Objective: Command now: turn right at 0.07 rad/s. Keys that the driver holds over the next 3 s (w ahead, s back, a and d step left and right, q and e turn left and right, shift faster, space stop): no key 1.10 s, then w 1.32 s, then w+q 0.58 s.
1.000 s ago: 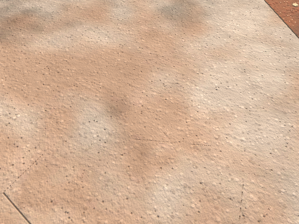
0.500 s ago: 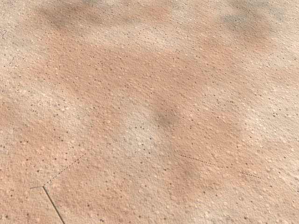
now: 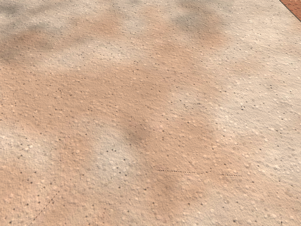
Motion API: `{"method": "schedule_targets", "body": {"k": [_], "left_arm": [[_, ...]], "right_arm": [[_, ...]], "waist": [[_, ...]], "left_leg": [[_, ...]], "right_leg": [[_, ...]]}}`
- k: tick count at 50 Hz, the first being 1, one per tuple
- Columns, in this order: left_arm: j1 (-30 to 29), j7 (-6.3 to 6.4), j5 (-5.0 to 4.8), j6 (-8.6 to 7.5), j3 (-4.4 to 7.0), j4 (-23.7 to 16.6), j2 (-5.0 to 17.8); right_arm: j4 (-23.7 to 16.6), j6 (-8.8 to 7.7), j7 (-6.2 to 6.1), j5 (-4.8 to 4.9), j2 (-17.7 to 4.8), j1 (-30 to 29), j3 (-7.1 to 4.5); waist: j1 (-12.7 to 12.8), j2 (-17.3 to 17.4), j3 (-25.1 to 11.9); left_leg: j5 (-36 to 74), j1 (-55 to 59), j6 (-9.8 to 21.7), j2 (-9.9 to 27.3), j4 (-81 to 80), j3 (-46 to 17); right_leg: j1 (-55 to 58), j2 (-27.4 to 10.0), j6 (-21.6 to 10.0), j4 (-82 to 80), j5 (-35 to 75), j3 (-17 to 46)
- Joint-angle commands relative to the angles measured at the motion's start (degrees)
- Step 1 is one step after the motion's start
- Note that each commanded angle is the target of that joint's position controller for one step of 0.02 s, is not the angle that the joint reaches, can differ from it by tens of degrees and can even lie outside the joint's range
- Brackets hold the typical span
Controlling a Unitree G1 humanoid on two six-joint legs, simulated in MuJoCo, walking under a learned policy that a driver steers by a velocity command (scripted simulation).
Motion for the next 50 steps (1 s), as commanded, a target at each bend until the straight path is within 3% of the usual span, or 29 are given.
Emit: {"method": "schedule_targets", "body": {"k": [1,4,8,28,39,50], "left_arm": [[-1.69,-0.48,0.03,-1.43,2.15,-3.26,8.28],[-1.23,-0.19,-0.13,-1.48,2.09,-2.22,7.52],[-2.14,-0.01,-0.15,-1.08,2.17,-0.97,7.16],[-0.84,2.03,-0.38,-0.94,2.41,12.04,7.40],[0.11,2.35,-0.59,-0.94,1.92,18.40,6.98],[1.18,2.43,-0.74,-0.84,1.37,22.33,6.36]], "right_arm": [[-2.61,-0.01,-0.09,0.21,-7.25,-0.02,-1.46],[-1.37,-0.16,-0.17,0.56,-6.71,0.83,-1.28],[-0.14,0.21,-0.42,0.54,-6.19,0.80,-1.14],[7.36,-0.01,-1.96,0.55,-4.94,2.16,-0.51],[10.68,-0.25,-2.12,0.53,-3.55,4.82,0.13],[12.79,-0.41,-2.18,0.53,-2.25,7.84,0.76]], "waist": [[1.18,-4.48,-4.90],[1.32,-2.92,-5.73],[1.09,-1.79,-5.03],[1.16,-1.49,-1.15],[1.41,-1.19,-0.23],[1.63,-1.10,0.22]], "left_leg": [[10.96,-2.41,0.19,1.61,-4.64,-3.23],[14.92,-0.65,0.69,2.14,-5.25,-3.23],[14.47,0.22,0.65,2.09,-5.90,-2.84],[9.11,-0.38,1.08,1.98,-9.66,-2.59],[8.35,-0.95,1.35,1.57,-10.59,-2.62],[8.72,-1.30,1.58,1.25,-10.93,-2.69]], "right_leg": [[8.18,-5.83,-4.27,-3.65,19.95,7.38],[9.65,-5.14,-3.99,-1.91,24.83,6.02],[9.36,-4.56,-3.78,-2.05,23.53,5.39],[8.60,-2.86,-1.35,-4.73,15.39,3.10],[7.93,-2.51,-0.98,-5.73,13.65,2.59],[7.30,-2.39,-0.84,-6.41,13.01,2.32]]}}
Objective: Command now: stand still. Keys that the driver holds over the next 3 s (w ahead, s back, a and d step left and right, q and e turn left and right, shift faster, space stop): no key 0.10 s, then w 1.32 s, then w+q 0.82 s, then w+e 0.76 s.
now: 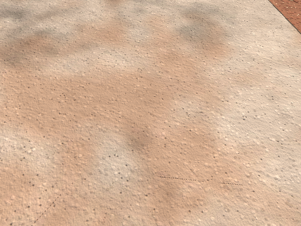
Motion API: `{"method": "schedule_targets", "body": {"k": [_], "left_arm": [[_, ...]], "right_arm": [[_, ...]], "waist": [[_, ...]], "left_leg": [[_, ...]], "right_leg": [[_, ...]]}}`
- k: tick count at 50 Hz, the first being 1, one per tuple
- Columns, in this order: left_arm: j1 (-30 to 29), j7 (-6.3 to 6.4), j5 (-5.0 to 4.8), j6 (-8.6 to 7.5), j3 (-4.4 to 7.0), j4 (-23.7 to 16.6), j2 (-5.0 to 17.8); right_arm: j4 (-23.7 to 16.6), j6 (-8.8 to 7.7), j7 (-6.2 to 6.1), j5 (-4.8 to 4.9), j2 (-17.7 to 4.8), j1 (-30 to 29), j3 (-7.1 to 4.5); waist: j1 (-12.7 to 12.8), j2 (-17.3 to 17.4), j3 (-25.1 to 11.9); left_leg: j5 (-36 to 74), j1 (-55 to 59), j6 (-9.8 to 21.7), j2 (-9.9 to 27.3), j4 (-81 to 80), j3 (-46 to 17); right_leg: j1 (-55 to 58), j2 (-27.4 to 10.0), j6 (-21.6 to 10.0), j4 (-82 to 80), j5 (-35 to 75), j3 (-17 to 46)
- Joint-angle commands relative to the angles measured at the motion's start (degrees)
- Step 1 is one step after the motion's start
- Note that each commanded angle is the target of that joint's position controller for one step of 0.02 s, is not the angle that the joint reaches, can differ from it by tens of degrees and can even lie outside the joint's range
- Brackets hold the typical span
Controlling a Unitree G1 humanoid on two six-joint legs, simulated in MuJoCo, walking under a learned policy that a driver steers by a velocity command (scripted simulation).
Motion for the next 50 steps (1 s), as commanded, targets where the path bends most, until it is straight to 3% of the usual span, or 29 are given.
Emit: {"method": "schedule_targets", "body": {"k": [1,5,7,8,9,10,12,14,17,18,20,21,22,23,24,26,28,31,34,39,42,43,44,45,46,47,48,49,50], "left_arm": [[-0.47,0.19,-0.02,-0.43,0.82,-1.15,6.13],[-0.02,0.24,-0.06,-0.39,0.65,-0.27,5.90],[0.96,0.28,-0.39,-0.29,0.63,0.51,5.46],[0.45,0.23,-0.57,-0.49,0.77,0.13,5.47],[-1.57,-0.03,-0.54,-1.03,0.89,-1.03,5.69],[-3.78,-0.56,-0.57,-1.92,0.74,-2.58,5.20],[-5.52,-1.62,-1.57,-3.25,1.04,-3.97,5.17],[-4.78,-2.46,-2.13,-4.48,1.12,-4.14,4.95],[-2.42,-3.24,-1.83,-5.49,1.00,-2.96,3.06],[1.67,-3.39,-1.89,-5.44,1.21,-1.28,3.01],[12.43,-2.96,-1.88,-4.96,2.82,2.35,5.78],[19.12,-2.38,-1.56,-5.20,4.18,3.06,10.66],[24.78,-3.08,-0.79,-6.24,4.46,3.60,15.56],[20.28,-3.42,-0.31,-7.65,3.04,3.03,12.29],[15.35,-3.54,-0.71,-8.47,2.09,1.35,9.32],[9.00,-4.12,-0.49,-8.71,0.65,-0.69,5.97],[10.19,-3.76,0.12,-8.21,-0.06,-0.50,4.17],[14.23,-2.46,0.21,-7.85,0.05,0.32,6.18],[14.75,-1.55,0.24,-7.33,0.14,-0.54,7.08],[19.30,-1.18,-0.82,-6.77,0.96,0.41,7.81],[17.76,-1.11,-0.80,-6.02,1.83,-0.11,9.11],[16.84,-1.09,-0.58,-5.63,2.19,-0.46,9.95],[15.52,-1.12,-0.30,-5.05,2.15,-0.88,9.74],[15.03,-1.24,0.12,-4.87,1.55,-1.77,8.55],[21.67,-2.00,0.24,-5.66,-0.36,-2.84,1.26],[21.32,-2.55,-0.94,-7.66,-0.95,-2.30,0.32],[15.33,-2.84,-2.71,-8.94,0.51,-4.34,5.38],[10.83,-2.59,-3.22,-9.51,0.77,-5.84,7.01],[8.89,-1.95,-2.54,-9.46,1.19,-6.16,7.10]], "right_arm": [[-0.72,-0.38,-0.18,0.01,-5.71,3.41,-0.83],[-0.23,-0.43,-0.20,0.02,-5.31,4.42,-0.69],[0.48,-0.14,-0.51,0.58,-6.57,6.29,-1.27],[-0.03,-0.01,-0.83,1.05,-8.69,6.07,-2.00],[-0.36,-0.11,-1.07,1.46,-10.66,6.95,-2.75],[-0.39,-0.57,-1.25,1.70,-12.66,7.66,-3.64],[-0.52,-2.09,-1.12,0.93,-10.72,8.16,-3.63],[-1.49,-2.93,-0.66,1.78,-9.65,6.74,-3.70],[-2.16,-2.84,0.14,2.16,-11.19,5.39,-4.20],[-2.32,-2.63,0.36,2.36,-11.34,4.73,-4.27],[-2.74,-2.78,0.71,1.93,-10.09,3.95,-3.66],[-4.31,-3.06,1.03,1.09,-6.52,1.56,-2.48],[-7.69,-4.28,0.68,1.51,-2.28,0.60,-1.53],[-8.29,-5.38,0.78,3.61,-5.13,-0.95,-2.31],[-8.90,-6.14,1.31,4.48,-6.29,-1.92,-2.49],[-8.24,-6.52,1.37,2.91,-7.85,-1.94,-3.43],[-7.71,-5.55,1.98,2.35,-7.33,-1.23,-3.86],[-9.53,-4.47,2.36,1.75,-5.17,-6.07,-3.54],[-12.74,-4.58,2.68,1.71,-3.52,-14.74,-2.67],[-15.63,-4.95,4.10,2.23,-4.07,-22.83,-2.18],[-15.87,-5.41,4.83,2.24,-6.52,-20.53,-3.11],[-14.88,-5.39,4.72,2.21,-8.25,-16.26,-4.01],[-12.19,-5.24,4.46,2.29,-10.37,-7.28,-5.36],[-9.25,-4.89,3.94,2.22,-13.00,2.93,-6.63],[-7.44,-4.64,3.53,0.58,-18.36,10.51,-7.84],[-7.24,-4.72,3.73,0.61,-15.69,9.93,-6.63],[-7.75,-5.23,3.83,1.20,-12.13,4.29,-5.56],[-9.08,-5.63,3.83,1.24,-9.41,-1.18,-4.72],[-9.51,-6.13,4.12,0.71,-7.70,-5.33,-4.14]], "waist": [[0.04,0.53,0.02],[0.09,0.55,0.15],[-0.35,2.53,-0.09],[-0.72,5.47,1.76],[-1.60,8.49,4.33],[-2.34,10.99,7.09],[-2.08,8.86,10.54],[-1.03,5.78,9.11],[0.52,5.91,5.55],[2.42,5.79,4.56],[7.00,3.31,1.09],[9.85,-8.26,-0.88],[9.56,-19.93,-5.55],[7.08,-11.12,-3.11],[5.12,-8.35,0.69],[1.96,-3.54,2.98],[0.90,-4.82,2.68],[1.36,-2.45,3.61],[2.99,-2.42,5.06],[4.35,-3.25,6.99],[1.10,-4.77,3.75],[-1.45,-6.21,0.22],[-6.19,-6.46,-4.93],[-10.35,-5.21,-11.02],[-7.27,8.65,-20.51],[-6.77,13.74,-25.50],[-5.97,11.01,-16.26],[-4.36,6.51,-9.85],[-2.05,1.91,-6.04]], "left_leg": [[6.57,-5.61,0.40,2.69,-6.12,-3.15],[6.78,-5.70,0.48,2.61,-6.21,-3.20],[-8.94,-5.38,2.32,3.02,-8.19,-4.77],[-19.92,-5.90,4.68,5.87,-10.72,-9.05],[-29.06,-6.05,7.93,11.59,-14.86,-15.99],[-32.01,-7.12,11.39,18.11,-18.29,-23.33],[-25.26,-1.73,13.74,22.83,-20.13,-27.97],[-17.04,2.82,10.89,19.82,-18.19,-22.32],[-10.43,-4.55,8.87,13.51,-14.17,-12.12],[-10.85,-9.25,8.57,12.14,-11.21,-9.99],[-2.87,-15.92,6.76,8.82,0.15,-6.53],[0.52,-22.97,2.72,4.02,21.44,-0.27],[-15.10,-35.47,0.63,-4.22,40.43,-3.86],[-14.13,-40.87,2.05,-1.17,50.49,-12.42],[-8.29,-44.51,4.00,1.57,52.37,-13.19],[2.46,-41.32,4.85,6.04,46.52,-11.33],[6.43,-35.71,4.08,7.25,41.33,-9.64],[9.94,-37.47,1.48,6.95,34.44,-7.45],[16.42,-35.91,0.29,5.49,20.37,-5.62],[19.70,-33.10,2.05,3.27,8.59,-4.53],[15.60,-27.38,4.86,1.12,6.06,-3.94],[13.81,-21.14,5.92,-0.82,6.76,-2.76],[13.32,-10.04,7.36,-3.07,6.50,-1.26],[12.85,6.55,9.54,0.38,8.01,-5.39],[0.05,27.94,18.24,15.79,3.97,-32.34],[-6.03,30.31,21.25,21.65,-8.78,-52.90],[-6.99,23.34,17.67,19.34,-10.05,-45.67],[-2.05,13.78,15.36,17.44,-10.64,-35.93],[4.15,4.40,13.86,15.34,-12.12,-28.98]], "right_leg": [[3.53,-1.36,-2.10,-2.51,10.71,1.33],[3.34,-1.35,-2.05,-2.67,10.58,1.26],[1.19,1.72,-2.01,0.90,-4.31,-2.29],[-3.29,3.49,-1.94,5.39,-12.55,-4.79],[-9.08,3.45,-2.09,11.80,-15.07,-6.22],[-13.48,0.51,-2.86,19.12,-13.98,-4.62],[-25.55,-4.37,-4.02,28.73,-17.77,-0.40],[-26.53,-6.20,-4.71,23.15,-16.65,0.34],[-9.47,-1.88,-3.71,10.76,-9.96,-6.32],[-1.61,0.25,-3.27,7.26,-4.70,-8.69],[12.27,2.90,-3.93,4.47,-3.42,-8.97],[18.12,-8.06,-7.87,-3.33,-9.19,7.24],[24.30,-20.77,-17.14,-15.59,-17.73,38.28],[21.99,-23.17,-18.54,-16.71,-21.90,41.26],[19.33,-21.49,-16.39,-15.82,-19.86,33.78],[13.15,-16.47,-12.21,-16.65,-7.67,19.91],[10.01,-12.47,-10.22,-17.53,3.47,10.90],[10.26,-11.72,-11.53,-18.71,14.81,6.14],[8.82,-10.29,-11.22,-20.24,15.51,2.44],[14.19,-12.66,-10.97,-20.20,16.03,0.29],[19.96,-14.47,-9.47,-13.87,31.02,-0.80],[20.92,-14.36,-8.85,-8.60,41.27,-1.35],[19.07,-12.37,-7.61,1.95,47.95,-3.16],[8.79,-9.83,-5.80,16.31,40.50,-4.25],[-13.53,0.06,-2.24,40.38,11.88,-4.66],[-22.02,5.17,-2.31,52.49,-19.85,4.77],[-28.02,1.23,-3.64,56.76,-18.05,6.75],[-28.18,-2.19,-4.63,55.19,-12.93,4.87],[-25.26,-5.08,-4.84,50.92,-8.04,3.90]]}}
Over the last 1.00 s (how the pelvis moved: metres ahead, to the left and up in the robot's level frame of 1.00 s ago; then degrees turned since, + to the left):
0.00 0.01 0.01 0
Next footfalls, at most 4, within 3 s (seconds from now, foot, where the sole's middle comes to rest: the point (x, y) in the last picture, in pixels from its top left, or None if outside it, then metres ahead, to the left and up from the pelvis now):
0.40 right None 0.12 -0.15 -0.78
0.90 left None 0.50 0.08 -0.78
1.46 right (187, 168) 0.81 -0.16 -0.78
2.02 left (133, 127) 1.07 0.12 -0.78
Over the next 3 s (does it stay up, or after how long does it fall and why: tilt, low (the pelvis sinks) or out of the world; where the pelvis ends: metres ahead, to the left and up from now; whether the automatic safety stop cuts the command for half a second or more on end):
stays up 1.49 0.18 -0.01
